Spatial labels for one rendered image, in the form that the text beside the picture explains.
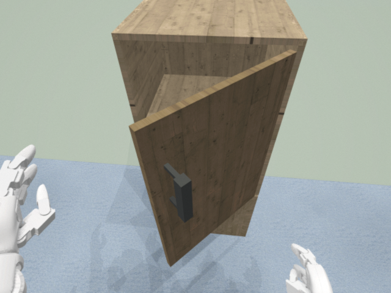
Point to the cupboard door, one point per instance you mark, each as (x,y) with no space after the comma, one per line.
(219,139)

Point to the robot left forearm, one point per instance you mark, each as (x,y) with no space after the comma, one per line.
(11,278)

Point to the right robot hand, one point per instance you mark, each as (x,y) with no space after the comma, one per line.
(314,278)

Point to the handle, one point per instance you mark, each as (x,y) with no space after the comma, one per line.
(183,193)

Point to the left robot hand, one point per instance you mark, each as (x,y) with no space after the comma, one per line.
(15,178)

